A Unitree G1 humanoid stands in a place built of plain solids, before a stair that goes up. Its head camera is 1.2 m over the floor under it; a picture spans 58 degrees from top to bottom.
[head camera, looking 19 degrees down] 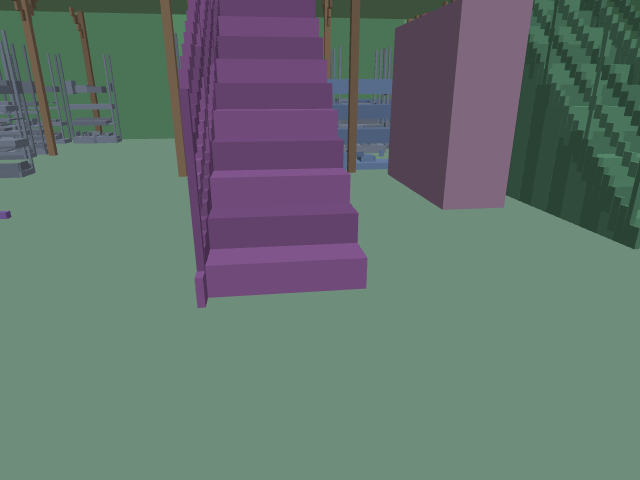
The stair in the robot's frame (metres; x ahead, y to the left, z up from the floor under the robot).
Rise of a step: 0.21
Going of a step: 0.29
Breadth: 1.04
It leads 8 degrees to the left of straight ahead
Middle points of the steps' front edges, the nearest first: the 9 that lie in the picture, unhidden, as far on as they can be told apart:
2.46 0.22 0.21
2.74 0.26 0.42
3.03 0.29 0.63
3.32 0.33 0.84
3.61 0.37 1.05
3.89 0.41 1.26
4.18 0.45 1.47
4.47 0.49 1.68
4.76 0.52 1.89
